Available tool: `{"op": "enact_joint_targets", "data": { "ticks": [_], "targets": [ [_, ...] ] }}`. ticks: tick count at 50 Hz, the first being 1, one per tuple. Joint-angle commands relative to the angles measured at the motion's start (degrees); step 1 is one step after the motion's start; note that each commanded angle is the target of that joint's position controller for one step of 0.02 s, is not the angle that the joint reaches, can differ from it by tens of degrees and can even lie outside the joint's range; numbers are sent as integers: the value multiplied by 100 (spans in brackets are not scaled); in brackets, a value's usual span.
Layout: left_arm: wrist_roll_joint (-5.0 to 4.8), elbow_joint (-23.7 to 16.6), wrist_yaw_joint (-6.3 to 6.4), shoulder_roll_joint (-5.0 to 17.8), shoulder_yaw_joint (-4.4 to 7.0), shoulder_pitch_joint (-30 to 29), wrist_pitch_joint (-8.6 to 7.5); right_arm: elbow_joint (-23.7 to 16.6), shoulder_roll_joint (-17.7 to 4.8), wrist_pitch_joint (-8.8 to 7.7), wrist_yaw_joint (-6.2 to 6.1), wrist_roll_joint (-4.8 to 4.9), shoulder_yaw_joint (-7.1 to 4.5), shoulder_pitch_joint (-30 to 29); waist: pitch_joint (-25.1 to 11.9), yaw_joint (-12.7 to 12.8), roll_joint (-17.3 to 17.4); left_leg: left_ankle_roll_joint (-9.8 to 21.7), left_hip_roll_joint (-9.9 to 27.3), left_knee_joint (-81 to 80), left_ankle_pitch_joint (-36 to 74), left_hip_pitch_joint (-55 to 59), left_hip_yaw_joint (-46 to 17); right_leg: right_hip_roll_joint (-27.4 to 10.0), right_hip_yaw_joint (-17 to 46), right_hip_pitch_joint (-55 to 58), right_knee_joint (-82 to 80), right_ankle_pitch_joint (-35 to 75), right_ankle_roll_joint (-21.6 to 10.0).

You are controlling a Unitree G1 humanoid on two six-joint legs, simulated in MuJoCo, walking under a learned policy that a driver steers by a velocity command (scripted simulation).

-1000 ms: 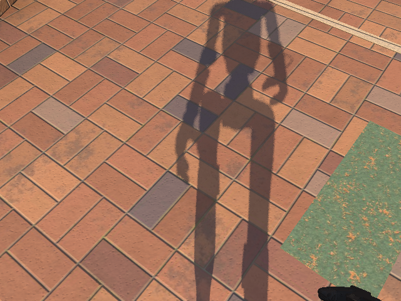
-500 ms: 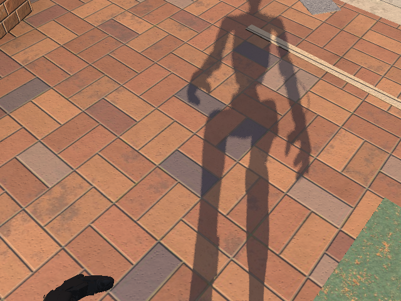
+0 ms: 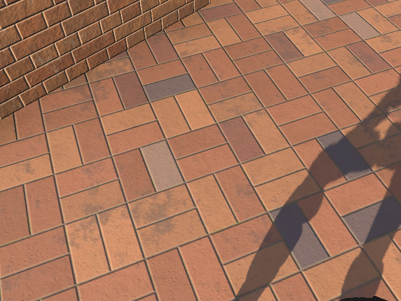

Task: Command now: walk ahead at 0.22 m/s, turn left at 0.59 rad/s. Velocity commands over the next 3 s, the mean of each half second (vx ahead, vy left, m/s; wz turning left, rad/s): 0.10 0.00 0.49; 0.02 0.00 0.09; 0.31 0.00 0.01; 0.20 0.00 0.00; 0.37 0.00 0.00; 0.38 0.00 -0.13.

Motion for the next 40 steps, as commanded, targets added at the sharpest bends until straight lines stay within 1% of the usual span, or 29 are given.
{"op": "enact_joint_targets", "data": {
  "ticks": [1, 2, 3, 4, 5, 6, 7, 8, 9, 10, 11, 12, 14, 20, 23, 26, 28, 29, 30, 31, 32, 33, 34, 35, 36, 37, 38, 39, 40],
  "targets": [
    [-29, -319, 105, 998, 226, -157, 25, -306, -305, -52, -14, -65, -48, 259, -400, -316, -917, 217, -338, -482, -375, 1019, 326, -1383, 232, -53, 646, 5278, -446],
    [-34, -315, 136, 1054, 248, -157, 83, -238, -401, -84, -40, -91, -92, 583, -578, -434, -889, 334, -469, -685, -546, 1371, 305, -1394, 204, -4, 1269, 5395, -424],
    [-58, -343, 144, 1093, 263, -195, 144, -66, -500, -149, -91, -136, -155, 1137, -900, -661, -693, 461, -635, -1163, -296, 2021, 272, -1295, 132, -129, 2250, 4991, -338],
    [-58, -410, 121, 1109, 272, -61, 167, 78, -816, -222, -189, -196, -264, 1694, -1335, -908, -160, 684, -219, -1531, 1046, 3104, -307, -1051, 58, -896, 3705, 3401, -103],
    [56, -664, 67, 451, 137, 506, 207, -12, -1452, -228, -280, -87, -408, 1644, -1950, -361, 1023, 1271, 1606, -515, 5067, 4672, -2203, -351, 106, -2617, 5501, -2074, 129],
    [29, -760, 68, 709, 163, 479, 325, -163, -1594, -118, -326, 213, -503, 2062, -2889, -774, 816, 2178, 2124, -1059, 4803, 5147, -3564, 125, 1105, -3330, 6516, -2284, 249],
    [51, -783, 71, 797, 176, 54, 371, -231, -1334, -11, -399, 257, -460, 1716, -2290, -707, 139, 2022, 1866, -1470, 3583, 4562, -3103, -197, 1430, -3632, 6459, -1639, 264],
    [41, -867, 71, 760, 157, -368, 365, -283, -1006, 46, -438, 267, -368, 1237, -1462, -592, -6, 1806, 1549, -1786, 2804, 3682, -2697, -343, 1428, -3670, 6064, -1140, 271],
    [94, -887, 89, 748, 160, -544, 391, -250, -788, 74, -450, 251, -300, 1010, -971, -388, -155, 1507, 1185, -1997, 2420, 3059, -2431, -461, 1472, -3535, 5599, -896, 295],
    [153, -895, 92, 750, 166, -453, 485, -271, -680, 89, -465, 251, -276, 888, -823, -240, -62, 1337, 927, -2132, 2145, 2591, -2200, -495, 1486, -3228, 5277, -755, 321],
    [182, -847, 92, 722, 166, -318, 587, -275, -643, 82, -449, 206, -260, 846, -878, -166, -27, 1218, 788, -2194, 2039, 2328, -2080, -435, 1449, -2945, 5134, -655, 324],
    [175, -852, 84, 672, 160, -272, 652, -272, -697, 55, -423, 166, -278, 879, -975, -135, -48, 1163, 699, -2208, 2033, 2217, -2050, -365, 1434, -2800, 5032, -586, 323],
    [135, -872, 70, 599, 154, -291, 711, -264, -832, 26, -396, 127, -331, 914, -1082, -116, -60, 1083, 617, -2286, 1586, 2098, -2021, -315, 1463, -2739, 4782, -422, 322],
    [105, -998, 88, 647, 183, -884, 802, -148, -744, 99, -425, 93, -298, 1210, -841, -405, 296, 873, 567, -2758, -927, 2119, -2395, -283, 1561, -2929, 3959, -151, 305],
    [74, -1004, 93, 617, 165, -1014, 787, -68, -731, 121, -441, 66, -284, 1302, -695, -486, 355, 856, 590, -2823, -1472, 2183, -2539, -186, 1543, -2760, 3437, -312, 230],
    [18, -971, 107, 571, 131, -980, 743, 1, -712, 139, -439, 24, -261, 1289, -604, -506, 393, 894, 588, -2743, -1439, 2095, -2574, -14, 1437, -2287, 2852, -640, 101],
    [-25, -930, 135, 551, 110, -851, 706, 64, -695, 159, -437, 13, -242, 1295, -582, -496, 410, 901, 625, -2659, -1242, 2064, -2664, 109, 1355, -1902, 2324, -787, -15],
    [-43, -884, 153, 527, 99, -714, 683, 104, -685, 173, -445, 27, -230, 1295, -571, -443, 390, 869, 629, -2593, -1101, 2050, -2706, 158, 1316, -1660, 1893, -712, -85],
    [-50, -799, 169, 471, 82, -488, 654, 145, -674, 193, -466, 67, -218, 1275, -563, -320, 334, 770, 568, -2476, -992, 1960, -2682, 201, 1262, -1278, 1195, -403, -173],
    [-31, -723, 188, 443, 67, -305, 606, 187, -632, 202, -499, 126, -195, 1295, -540, -227, 250, 568, 441, -2351, -1075, 1736, -2615, 169, 1290, -788, 329, 133, -268],
    [40, -752, 212, 629, 85, -384, 541, 207, -455, 175, -525, 160, -143, 1412, -529, -333, -113, 272, 209, -2096, -1421, 1432, -2420, -333, 1838, -452, -95, 215, -371],
    [132, -912, 216, 988, 116, -582, 491, 178, -161, 135, -516, 247, -60, 1586, -715, -468, -977, -29, -333, -1317, -1879, 1111, -1723, -1453, 3160, -300, -510, -22, -739],
    [118, -919, 162, 931, 81, -976, 456, 158, -446, 114, -519, 181, -143, 1169, -148, -418, -1110, -100, -806, -872, -2041, 1269, -976, -1996, 3537, -1435, -689, 709, -1129],
    [88, -907, 147, 687, 12, -1191, 397, 206, -453, 110, -477, 93, -149, 1142, -124, -521, -960, -135, -567, -475, -1904, 1831, -945, -1819, 3168, -1726, -572, 1160, -1159],
    [56, -863, 140, 582, -29, -1282, 352, 288, -370, 112, -447, 105, -135, 1183, -201, -572, -945, -140, -559, -493, -1671, 1979, -908, -1507, 2812, -1664, -457, 1380, -992],
    [52, -821, 146, 634, -25, -1267, 340, 352, -344, 116, -439, 113, -126, 1202, -242, -566, -1013, -159, -560, -544, -1500, 2036, -841, -1243, 2520, -1473, -305, 1674, -832],
    [30, -764, 164, 672, -27, -1201, 326, 407, -331, 123, -432, 91, -115, 1214, -288, -536, -1094, -179, -538, -661, -1411, 2039, -773, -1131, 2367, -1224, -108, 2280, -782],
    [21, -710, 162, 694, -28, -1094, 321, 467, -271, 120, -442, 107, -84, 1227, -384, -496, -1035, -212, -527, -928, -1346, 2086, -712, -1061, 2249, -939, 117, 2965, -765],
    [9, -636, 156, 726, -19, -964, 329, 525, -208, 112, -470, 127, -48, 1211, -459, -463, -921, -241, -483, -1339, -1041, 2218, -687, -1017, 2169, -746, 301, 3347, -710]
  ]
}}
